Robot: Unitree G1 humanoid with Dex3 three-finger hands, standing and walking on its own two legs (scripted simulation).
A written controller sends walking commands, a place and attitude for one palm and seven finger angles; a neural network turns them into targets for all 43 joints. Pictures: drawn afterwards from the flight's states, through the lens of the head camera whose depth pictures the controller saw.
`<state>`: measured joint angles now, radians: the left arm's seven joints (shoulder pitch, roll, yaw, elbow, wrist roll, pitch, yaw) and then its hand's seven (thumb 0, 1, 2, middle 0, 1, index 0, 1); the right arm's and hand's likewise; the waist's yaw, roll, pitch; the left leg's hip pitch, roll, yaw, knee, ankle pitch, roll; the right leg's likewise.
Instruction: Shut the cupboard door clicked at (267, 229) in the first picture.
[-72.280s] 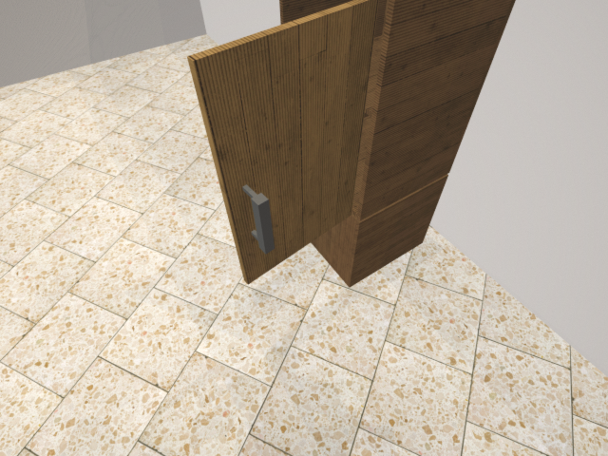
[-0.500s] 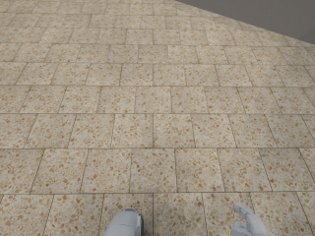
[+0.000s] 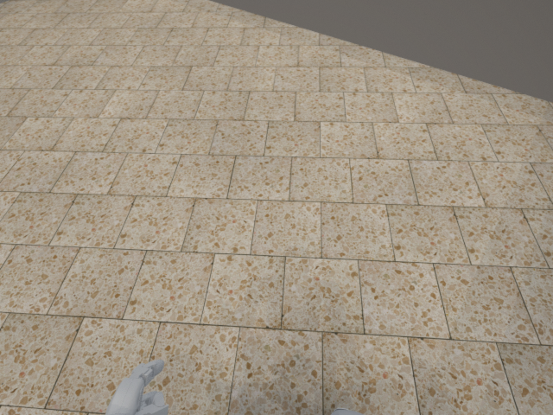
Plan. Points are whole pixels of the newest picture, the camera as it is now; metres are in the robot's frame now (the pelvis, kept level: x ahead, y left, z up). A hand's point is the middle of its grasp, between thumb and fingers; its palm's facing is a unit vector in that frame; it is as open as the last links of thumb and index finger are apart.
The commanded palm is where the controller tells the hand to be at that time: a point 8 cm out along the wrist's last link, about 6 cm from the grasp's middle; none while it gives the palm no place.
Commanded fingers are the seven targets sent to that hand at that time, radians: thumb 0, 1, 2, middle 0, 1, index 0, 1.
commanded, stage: turn to face it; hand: left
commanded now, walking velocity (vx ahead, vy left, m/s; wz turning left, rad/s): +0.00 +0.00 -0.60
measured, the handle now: out of the picture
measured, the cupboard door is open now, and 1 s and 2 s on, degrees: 4 4 4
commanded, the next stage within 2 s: none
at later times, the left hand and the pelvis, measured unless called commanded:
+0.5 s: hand (161, 413) +0.15 +0.21 -0.17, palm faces -0.11 -0.98 -0.18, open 7.4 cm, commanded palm none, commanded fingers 0.00 0.90 0.90 -0.20 -0.30 -0.20 -0.30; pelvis +0.09 +0.02 +0.01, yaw -13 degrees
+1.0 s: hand (229, 319) +0.30 +0.10 -0.15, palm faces -0.49 -0.83 -0.24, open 7.4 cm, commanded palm none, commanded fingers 0.00 0.90 0.90 -0.20 -0.30 -0.20 -0.30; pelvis +0.11 -0.02 +0.01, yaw -30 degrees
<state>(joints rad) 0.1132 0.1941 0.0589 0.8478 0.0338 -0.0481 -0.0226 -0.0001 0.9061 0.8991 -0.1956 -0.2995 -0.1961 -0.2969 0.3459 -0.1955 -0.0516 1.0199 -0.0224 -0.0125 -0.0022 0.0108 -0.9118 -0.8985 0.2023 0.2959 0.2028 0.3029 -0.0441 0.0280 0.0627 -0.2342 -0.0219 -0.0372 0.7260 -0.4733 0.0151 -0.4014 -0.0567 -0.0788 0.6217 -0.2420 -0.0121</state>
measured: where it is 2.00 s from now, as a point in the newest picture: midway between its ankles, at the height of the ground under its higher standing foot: outside the picture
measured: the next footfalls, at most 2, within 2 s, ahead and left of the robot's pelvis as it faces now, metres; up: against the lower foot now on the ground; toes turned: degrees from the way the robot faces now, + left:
left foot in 0.38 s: +0.17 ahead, +0.11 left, +0.00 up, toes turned -7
right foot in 0.78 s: +0.09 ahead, -0.15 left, +0.00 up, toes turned -29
